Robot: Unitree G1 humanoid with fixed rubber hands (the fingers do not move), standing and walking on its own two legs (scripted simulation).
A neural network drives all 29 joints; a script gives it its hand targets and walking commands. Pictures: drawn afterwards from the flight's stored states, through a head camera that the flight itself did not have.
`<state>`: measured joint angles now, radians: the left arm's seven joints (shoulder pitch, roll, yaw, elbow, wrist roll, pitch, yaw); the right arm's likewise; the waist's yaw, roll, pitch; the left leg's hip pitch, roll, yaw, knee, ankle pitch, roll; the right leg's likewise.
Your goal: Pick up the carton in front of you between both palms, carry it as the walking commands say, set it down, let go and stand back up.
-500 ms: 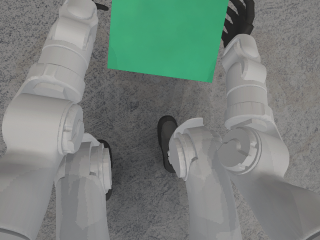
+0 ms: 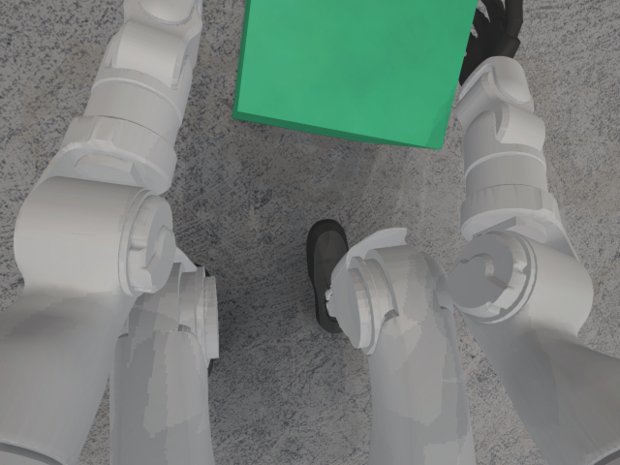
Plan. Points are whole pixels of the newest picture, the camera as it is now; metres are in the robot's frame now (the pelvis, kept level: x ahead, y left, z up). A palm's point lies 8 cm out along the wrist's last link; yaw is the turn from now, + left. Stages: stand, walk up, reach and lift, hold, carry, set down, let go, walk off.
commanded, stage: set down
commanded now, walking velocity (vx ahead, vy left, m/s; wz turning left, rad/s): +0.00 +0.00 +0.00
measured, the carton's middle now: (330, 47) +0.52 -0.08 -0.25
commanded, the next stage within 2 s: let go in 1.46 s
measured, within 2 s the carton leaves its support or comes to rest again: neither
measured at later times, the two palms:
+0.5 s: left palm out of the picture +0.55 +0.14 -0.17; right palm (480, 110) +0.45 -0.24 -0.16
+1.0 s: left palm out of the picture +0.57 +0.14 -0.01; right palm (605, 100) +0.45 -0.23 -0.01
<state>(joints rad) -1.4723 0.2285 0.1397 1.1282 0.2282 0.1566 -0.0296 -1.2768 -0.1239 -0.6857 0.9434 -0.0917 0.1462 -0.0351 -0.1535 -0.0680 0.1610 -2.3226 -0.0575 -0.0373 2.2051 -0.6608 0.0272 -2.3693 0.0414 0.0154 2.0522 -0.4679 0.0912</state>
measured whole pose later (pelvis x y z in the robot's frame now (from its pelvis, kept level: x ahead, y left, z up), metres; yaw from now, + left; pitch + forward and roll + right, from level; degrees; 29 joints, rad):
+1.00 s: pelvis +0.00 -0.01 +0.11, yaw +2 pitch +47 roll -2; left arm -1.33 0.47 0.01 1.06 -0.03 0.16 -0.06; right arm -0.91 -0.03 -0.32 0.58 0.13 0.14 -0.21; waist -0.18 0.01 0.00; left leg -2.04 -0.03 -0.04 1.82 -0.59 0.00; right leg -2.10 0.05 0.02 1.70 -0.41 0.05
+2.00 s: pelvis +0.09 -0.03 +0.35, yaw +6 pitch +25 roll +0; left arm -0.30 0.17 0.17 0.60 0.07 0.06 0.07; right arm -0.08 -0.17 -0.08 0.45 0.01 0.05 0.09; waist -0.12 -0.03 -0.06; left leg -0.85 -0.03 -0.08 0.78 -0.35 -0.02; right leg -0.92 0.01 0.01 0.75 -0.27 0.00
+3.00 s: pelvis +0.11 -0.02 +0.39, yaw +3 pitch -2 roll +0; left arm 0.21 0.24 0.06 0.62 0.03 0.04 0.00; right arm 0.21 -0.27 -0.05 0.54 -0.02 0.07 0.01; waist 0.00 0.04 0.02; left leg -0.14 -0.01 -0.04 0.53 -0.35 -0.01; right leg -0.23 0.02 0.04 0.54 -0.27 0.00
